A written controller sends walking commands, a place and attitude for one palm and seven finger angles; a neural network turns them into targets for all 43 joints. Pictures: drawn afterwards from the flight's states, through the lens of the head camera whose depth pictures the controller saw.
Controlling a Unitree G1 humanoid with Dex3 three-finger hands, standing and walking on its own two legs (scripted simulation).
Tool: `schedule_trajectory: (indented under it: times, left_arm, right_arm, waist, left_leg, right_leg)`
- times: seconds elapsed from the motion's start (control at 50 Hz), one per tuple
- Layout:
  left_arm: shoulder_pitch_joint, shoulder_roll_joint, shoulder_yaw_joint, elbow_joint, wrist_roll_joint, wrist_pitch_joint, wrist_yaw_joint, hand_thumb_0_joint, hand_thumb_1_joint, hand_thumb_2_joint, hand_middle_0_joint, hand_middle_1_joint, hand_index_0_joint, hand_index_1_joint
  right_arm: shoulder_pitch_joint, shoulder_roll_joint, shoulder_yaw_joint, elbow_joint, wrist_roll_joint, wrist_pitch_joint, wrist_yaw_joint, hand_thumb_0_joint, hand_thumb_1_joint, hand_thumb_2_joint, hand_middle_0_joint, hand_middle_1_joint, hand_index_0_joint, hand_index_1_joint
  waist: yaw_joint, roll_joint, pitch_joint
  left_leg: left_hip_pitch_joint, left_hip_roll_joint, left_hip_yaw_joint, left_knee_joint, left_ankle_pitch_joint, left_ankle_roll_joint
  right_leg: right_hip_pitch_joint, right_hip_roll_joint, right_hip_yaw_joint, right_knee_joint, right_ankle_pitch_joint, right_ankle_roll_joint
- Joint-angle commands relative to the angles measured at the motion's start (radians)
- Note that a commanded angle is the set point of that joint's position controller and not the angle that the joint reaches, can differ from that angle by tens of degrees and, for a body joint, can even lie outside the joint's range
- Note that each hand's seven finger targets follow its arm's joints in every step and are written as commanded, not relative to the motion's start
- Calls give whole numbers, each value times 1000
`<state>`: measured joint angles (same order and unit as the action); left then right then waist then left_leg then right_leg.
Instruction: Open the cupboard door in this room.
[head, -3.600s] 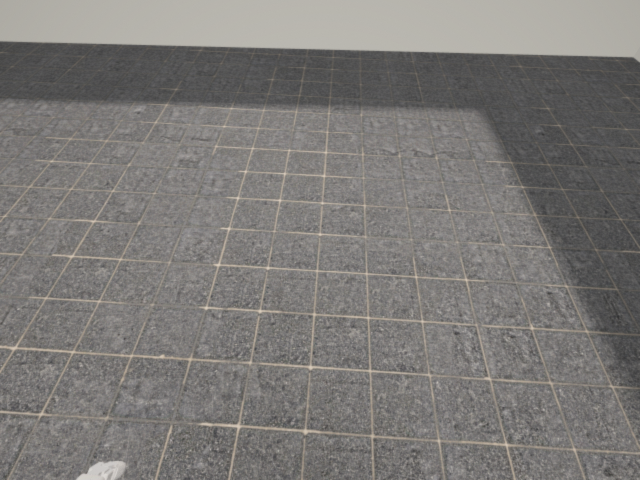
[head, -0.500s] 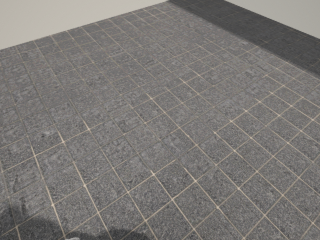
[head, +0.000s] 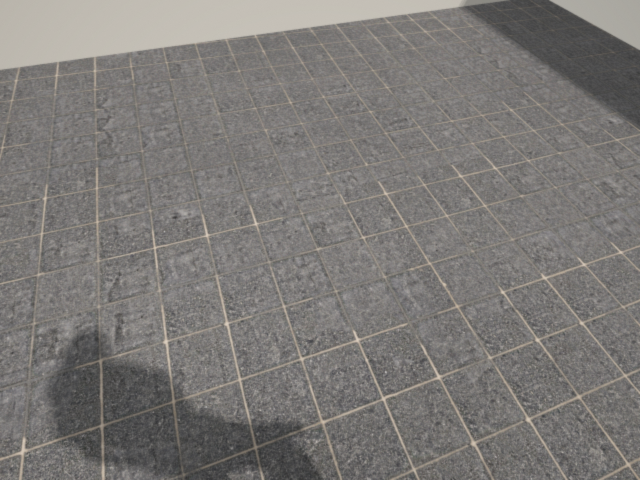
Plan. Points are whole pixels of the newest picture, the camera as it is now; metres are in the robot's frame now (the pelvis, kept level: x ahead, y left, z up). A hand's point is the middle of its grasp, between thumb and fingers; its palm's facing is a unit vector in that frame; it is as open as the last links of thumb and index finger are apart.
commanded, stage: turn or walk to find it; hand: left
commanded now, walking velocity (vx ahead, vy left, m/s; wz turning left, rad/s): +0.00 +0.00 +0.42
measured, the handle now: out of the picture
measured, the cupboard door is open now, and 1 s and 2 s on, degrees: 0 0 0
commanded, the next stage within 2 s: none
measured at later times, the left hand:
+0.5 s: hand out of the picture +0.05 +0.21 -0.14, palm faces +0.20 -0.94 -0.27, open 7.3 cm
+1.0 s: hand out of the picture -0.13 +0.22 -0.18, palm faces +0.44 -0.86 -0.24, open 7.4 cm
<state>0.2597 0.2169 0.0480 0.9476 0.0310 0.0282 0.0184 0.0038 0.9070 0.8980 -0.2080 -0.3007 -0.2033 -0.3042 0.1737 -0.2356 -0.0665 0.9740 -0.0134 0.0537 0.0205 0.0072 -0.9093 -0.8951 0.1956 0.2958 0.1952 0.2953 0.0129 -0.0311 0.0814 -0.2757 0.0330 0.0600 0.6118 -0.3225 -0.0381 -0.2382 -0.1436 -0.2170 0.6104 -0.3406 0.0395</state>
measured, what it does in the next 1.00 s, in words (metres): steps on the spot, turning left: right foot, then left foot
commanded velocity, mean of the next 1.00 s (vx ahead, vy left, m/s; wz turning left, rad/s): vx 0.00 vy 0.00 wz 0.42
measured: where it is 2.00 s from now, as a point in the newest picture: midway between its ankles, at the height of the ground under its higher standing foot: outside the picture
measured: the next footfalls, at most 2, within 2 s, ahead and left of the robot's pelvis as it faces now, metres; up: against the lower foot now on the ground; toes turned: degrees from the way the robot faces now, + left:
right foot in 0.48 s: +0.04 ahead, -0.11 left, +0.00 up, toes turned +8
left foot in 0.90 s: -0.06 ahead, +0.13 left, +0.00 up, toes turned +26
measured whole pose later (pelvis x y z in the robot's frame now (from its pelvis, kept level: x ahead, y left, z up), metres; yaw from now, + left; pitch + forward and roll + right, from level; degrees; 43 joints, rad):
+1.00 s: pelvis -0.07 +0.02 +0.00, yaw +23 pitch -1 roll +0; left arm 0.25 0.27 0.07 0.99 0.02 0.08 0.02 0.01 0.91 0.90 -0.20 -0.30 -0.20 -0.30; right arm 0.16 -0.20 -0.05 0.95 -0.02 0.02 0.01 0.01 -0.91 -0.89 0.20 0.30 0.20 0.30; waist 0.02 -0.06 0.07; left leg -0.27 0.00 0.05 0.58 -0.30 0.03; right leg -0.41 -0.12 -0.09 0.98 -0.48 0.06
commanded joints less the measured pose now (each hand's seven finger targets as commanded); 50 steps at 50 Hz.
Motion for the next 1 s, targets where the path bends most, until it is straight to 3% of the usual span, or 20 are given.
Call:
schedule_trajectory:
  times: [0.0,0.04,0.08,0.12,0.3,0.38,0.42,0.44,0.46,0.48,0.5,0.56,0.74,0.82,0.84,0.86,0.88,0.9,0.94,0.98]
  left_arm:
    - [-17,92,25,-112,-12,-1,4,0,900,900,-200,-300,-200,-300]
    - [-98,108,35,-95,-12,13,8,0,900,900,-200,-300,-200,-300]
    - [-54,105,37,-60,-11,7,-5,0,900,900,-200,-300,-200,-300]
    - [-25,102,36,-45,-11,8,-7,0,900,900,-200,-300,-200,-300]
    - [-94,77,28,-92,-17,6,1,0,900,900,-200,-300,-200,-300]
    - [-47,76,26,-95,-23,-4,7,0,900,900,-200,-300,-200,-300]
    - [10,85,29,-84,-24,-16,11,0,900,900,-200,-300,-200,-300]
    - [29,122,36,-80,-19,-25,16,0,900,900,-200,-300,-200,-300]
    - [45,201,52,-83,-5,-32,24,0,900,900,-200,-300,-200,-300]
    - [26,246,56,-105,-3,-28,21,0,900,900,-200,-300,-200,-300]
    - [-4,215,59,-110,-10,-32,24,0,900,900,-200,-300,-200,-300]
    - [-107,133,30,-125,-12,-37,18,0,900,900,-200,-300,-200,-300]
    - [29,190,48,-57,2,-32,16,0,900,900,-200,-300,-200,-300]
    - [10,206,55,-42,-2,-22,14,0,900,900,-200,-300,-200,-300]
    - [3,192,54,-44,-11,-16,11,0,900,900,-200,-300,-200,-300]
    - [15,152,49,-59,-19,-8,8,0,900,900,-200,-300,-200,-300]
    - [-9,87,30,-95,-18,-4,1,0,900,900,-200,-300,-200,-300]
    - [-70,98,26,-103,-9,11,9,0,900,900,-200,-300,-200,-300]
    - [-94,107,37,-79,-13,15,1,0,900,900,-200,-300,-200,-300]
    - [-35,103,36,-48,-11,8,-9,0,900,900,-200,-300,-200,-300]
  right_arm:
    - [143,-259,-51,-58,-5,-34,-15,0,-900,-900,200,300,200,300]
    - [102,-206,-40,-50,-9,-38,-37,0,-900,-900,200,300,200,300]
    - [16,-158,-21,-76,-8,-46,-40,0,-900,-900,200,300,200,300]
    - [15,-154,-19,-79,-4,-52,-41,0,-900,-900,200,300,200,300]
    - [71,-161,-33,-75,-13,-39,-37,0,-900,-900,200,300,200,300]
    - [46,-162,-39,-85,-13,-33,-31,0,-900,-900,200,300,200,300]
    - [33,-151,-41,-92,-7,-31,-28,0,-900,-900,200,300,200,300]
    - [39,-120,-37,-96,1,-32,-23,0,-900,-900,200,300,200,300]
    - [49,-60,-26,-114,8,-34,-17,0,-900,-900,200,300,200,300]
    - [35,-68,-34,-135,-2,-28,-17,0,-900,-900,200,300,200,300]
    - [17,-95,-43,-121,-13,-10,-18,0,-900,-900,200,300,200,300]
    - [75,-77,-43,-63,-12,2,-4,0,-900,-900,200,300,200,300]
    - [-31,-45,-15,-76,0,-6,-4,0,-900,-900,200,300,200,300]
    - [30,-53,-9,-62,5,-21,-11,0,-900,-900,200,300,200,300]
    - [64,-76,-13,-53,3,-28,-11,0,-900,-900,200,300,200,300]
    - [98,-148,-27,-52,-3,-40,-11,0,-900,-900,200,300,200,300]
    - [130,-234,-47,-58,-6,-40,-13,0,-900,-900,200,300,200,300]
    - [160,-239,-50,-37,-7,-38,-24,0,-900,-900,200,300,200,300]
    - [56,-185,-33,-58,-10,-36,-37,0,-900,-900,200,300,200,300]
    - [-6,-158,-19,-79,-7,-44,-39,0,-900,-900,200,300,200,300]
  waist:
    - [-76,309,-164]
    - [-74,282,-104]
    - [-27,194,-84]
    - [-20,173,-103]
    - [-52,159,-104]
    - [-28,186,-116]
    - [4,149,-140]
    - [13,71,-151]
    - [19,-166,-145]
    - [25,-210,-117]
    - [21,-234,-96]
    - [-43,-98,-27]
    - [32,-154,-77]
    - [-3,-172,-118]
    - [-26,-115,-132]
    - [-43,84,-166]
    - [-58,337,-138]
    - [-93,314,-140]
    - [-51,255,-54]
    - [-16,191,-76]
  left_leg:
    - [252,384,-403,-272,587,226]
    - [147,299,-366,-293,444,218]
    - [110,230,-279,-293,427,191]
    - [130,193,-242,-297,455,182]
    - [141,196,-366,-290,400,221]
    - [68,169,-397,-254,416,205]
    - [-7,121,-377,-190,370,159]
    - [-105,69,-339,-120,266,109]
    - [-281,-59,-184,62,0,41]
    - [-290,-99,-116,275,-228,14]
    - [-279,-60,-159,417,-231,17]
    - [-282,-25,-119,591,-59,-4]
    - [-173,-9,-8,228,-144,-25]
    - [1,-23,38,-42,-16,-8]
    - [111,-10,26,-171,107,5]
    - [240,127,-151,-254,256,56]
    - [274,340,-396,-288,528,155]
    - [179,356,-409,-310,459,206]
    - [72,272,-339,-329,286,202]
    - [82,215,-267,-319,305,184]
  right_leg:
    - [-297,27,94,396,-321,30]
    - [-328,22,199,520,-212,21]
    - [-300,19,198,523,-94,27]
    - [-280,33,191,498,-54,36]
    - [-214,78,198,252,-110,38]
    - [-78,113,186,65,-59,20]
    - [73,111,177,-152,87,15]
    - [191,41,241,-259,140,-4]
    - [271,-187,471,-328,142,-85]
    - [156,-347,558,-360,218,-191]
    - [65,-312,535,-368,196,-206]
    - [17,-168,306,-327,226,-157]
    - [146,-199,215,-236,480,-183]
    - [108,-190,157,-126,511,-127]
    - [35,-170,121,-60,429,-83]
    - [-112,-92,62,102,215,-22]
    - [-311,17,49,302,-252,36]
    - [-290,22,146,424,-287,27]
    - [-311,16,198,510,-156,20]
    - [-281,25,189,490,-78,26]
